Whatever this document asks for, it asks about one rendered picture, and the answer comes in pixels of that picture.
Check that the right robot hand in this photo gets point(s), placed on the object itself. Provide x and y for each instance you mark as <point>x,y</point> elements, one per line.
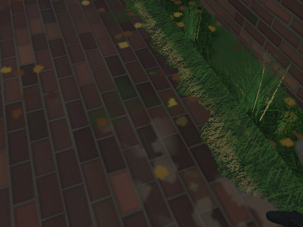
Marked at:
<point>286,218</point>

